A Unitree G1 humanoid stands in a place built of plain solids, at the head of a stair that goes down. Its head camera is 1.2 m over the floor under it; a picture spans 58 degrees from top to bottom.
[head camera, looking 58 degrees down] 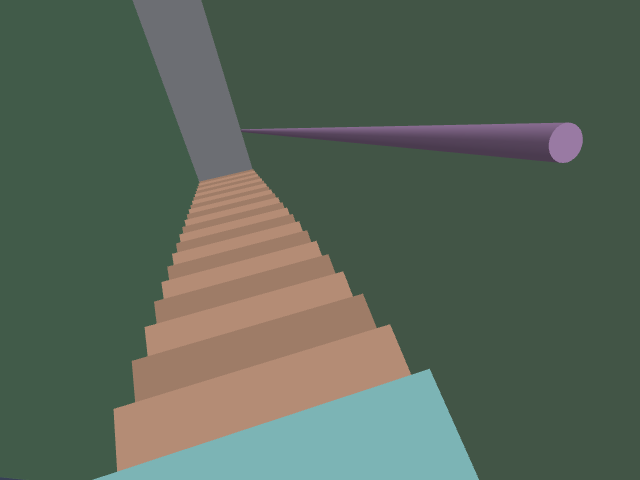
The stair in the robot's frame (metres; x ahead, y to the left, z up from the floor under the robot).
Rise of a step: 0.20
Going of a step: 0.22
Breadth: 0.91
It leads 17 degrees to the left of straight ahead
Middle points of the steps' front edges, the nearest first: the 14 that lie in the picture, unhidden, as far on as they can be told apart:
0.20 0.13 0.00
0.40 0.20 -0.20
0.61 0.26 -0.39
0.81 0.33 -0.59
1.02 0.39 -0.79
1.23 0.46 -0.99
1.43 0.52 -1.18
1.64 0.59 -1.38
1.84 0.65 -1.58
2.05 0.71 -1.77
2.26 0.78 -1.97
2.46 0.84 -2.17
2.67 0.91 -2.36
2.87 0.97 -2.56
